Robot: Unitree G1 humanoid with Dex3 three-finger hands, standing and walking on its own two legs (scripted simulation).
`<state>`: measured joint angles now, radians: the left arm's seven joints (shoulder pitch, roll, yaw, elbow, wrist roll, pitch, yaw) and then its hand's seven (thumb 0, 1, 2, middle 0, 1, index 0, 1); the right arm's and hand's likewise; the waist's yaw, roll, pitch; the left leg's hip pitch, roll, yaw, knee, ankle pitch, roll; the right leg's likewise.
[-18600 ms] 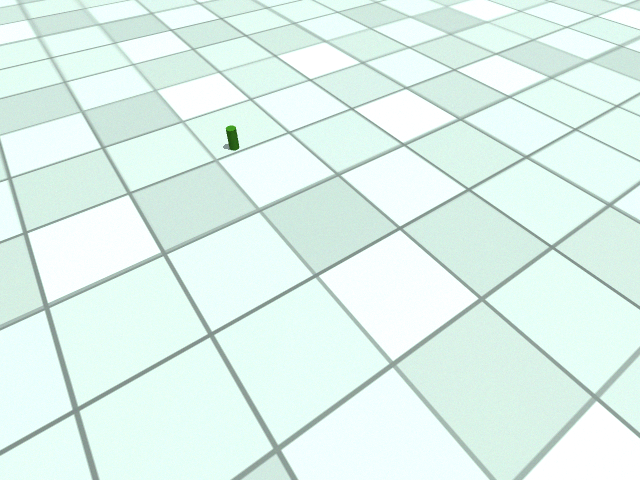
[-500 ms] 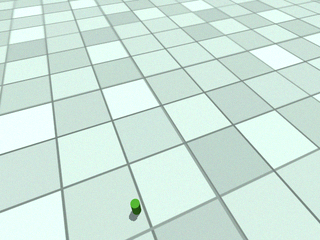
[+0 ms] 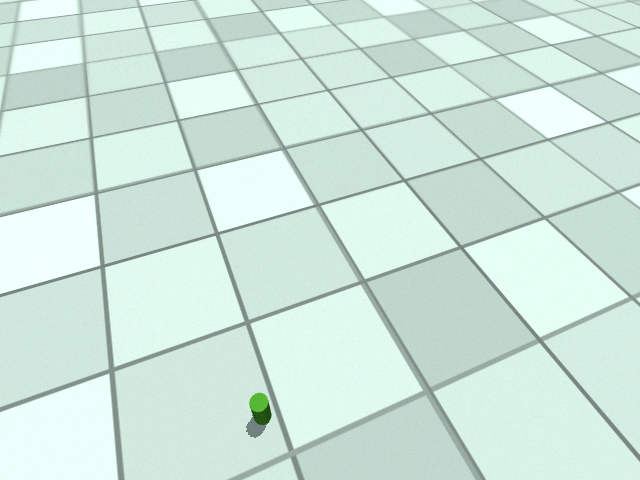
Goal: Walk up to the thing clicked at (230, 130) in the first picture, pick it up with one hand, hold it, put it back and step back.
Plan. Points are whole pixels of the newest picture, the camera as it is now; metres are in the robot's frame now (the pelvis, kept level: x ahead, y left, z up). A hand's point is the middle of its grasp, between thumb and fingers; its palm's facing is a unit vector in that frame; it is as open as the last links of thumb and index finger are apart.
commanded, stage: walk up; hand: left
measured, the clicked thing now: (260, 409) +0.44 +0.17 -0.71
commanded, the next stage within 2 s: stand in 0.82 s
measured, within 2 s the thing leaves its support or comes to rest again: neither
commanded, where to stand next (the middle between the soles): +0.06 -0.03 m, yaw +0 degrees
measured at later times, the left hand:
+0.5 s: hand out of the picture +0.09 +0.26 -0.15, palm faces +0.02 -0.94 -0.33, open 7.4 cm
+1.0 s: hand out of the picture +0.07 +0.26 -0.15, palm faces +0.03 -0.95 -0.32, open 7.4 cm
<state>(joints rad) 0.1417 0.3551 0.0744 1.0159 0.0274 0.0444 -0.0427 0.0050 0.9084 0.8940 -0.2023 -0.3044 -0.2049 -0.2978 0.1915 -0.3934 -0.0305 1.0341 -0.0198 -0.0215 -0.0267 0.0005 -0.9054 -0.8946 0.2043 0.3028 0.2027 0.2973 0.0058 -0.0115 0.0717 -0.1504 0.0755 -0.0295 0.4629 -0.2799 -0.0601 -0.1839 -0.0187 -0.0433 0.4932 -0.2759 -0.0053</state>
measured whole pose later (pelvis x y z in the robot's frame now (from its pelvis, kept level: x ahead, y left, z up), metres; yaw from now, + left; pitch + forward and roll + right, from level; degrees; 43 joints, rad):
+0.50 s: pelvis -0.01 +0.00 -0.01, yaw +0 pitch -2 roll +0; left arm 0.13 0.38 0.08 0.96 0.02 0.05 -0.05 0.01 0.91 0.89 -0.20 -0.30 -0.20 -0.30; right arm 0.22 -0.38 -0.01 0.99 -0.02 -0.03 -0.03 0.00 -0.90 -0.89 0.21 0.30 0.21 0.30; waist 0.00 -0.02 0.08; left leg -0.19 0.08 -0.04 0.54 -0.31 -0.06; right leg -0.22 -0.02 -0.05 0.57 -0.31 -0.01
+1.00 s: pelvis -0.01 +0.00 +0.00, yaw +1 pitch -3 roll +0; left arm 0.12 0.35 0.03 1.04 -0.01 0.01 -0.02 0.01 0.91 0.89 -0.20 -0.30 -0.21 -0.30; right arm 0.17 -0.38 0.00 1.04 -0.01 -0.01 0.00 0.00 -0.91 -0.89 0.20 0.30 0.20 0.30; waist 0.00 0.01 0.10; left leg -0.16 0.05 -0.03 0.50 -0.28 -0.04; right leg -0.17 -0.03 -0.06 0.50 -0.27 0.01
